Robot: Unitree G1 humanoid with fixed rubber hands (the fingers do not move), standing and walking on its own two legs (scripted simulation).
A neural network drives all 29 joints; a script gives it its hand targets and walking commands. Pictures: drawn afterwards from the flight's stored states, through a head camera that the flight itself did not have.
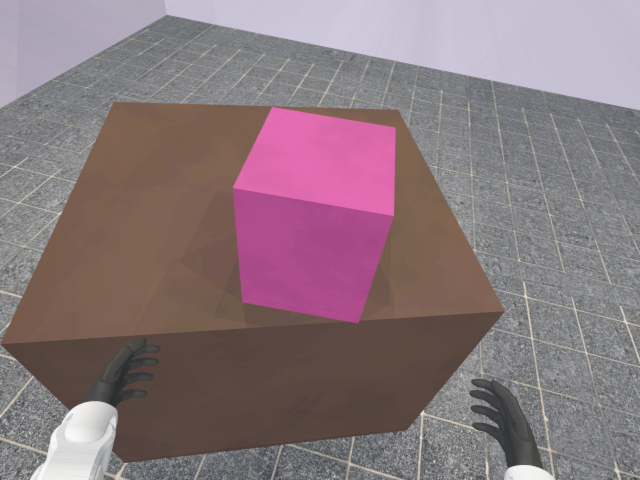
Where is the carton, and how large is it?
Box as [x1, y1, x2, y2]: [233, 107, 395, 322]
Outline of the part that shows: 272,107 233,186 242,301 358,322 393,217 395,128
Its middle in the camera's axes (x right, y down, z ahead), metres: -0.01 -0.03 +0.63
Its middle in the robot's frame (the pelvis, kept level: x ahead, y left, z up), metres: +0.49 +0.01 +0.04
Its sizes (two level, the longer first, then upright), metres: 0.210 0.200 0.250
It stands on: a pedestal, 0.68 m high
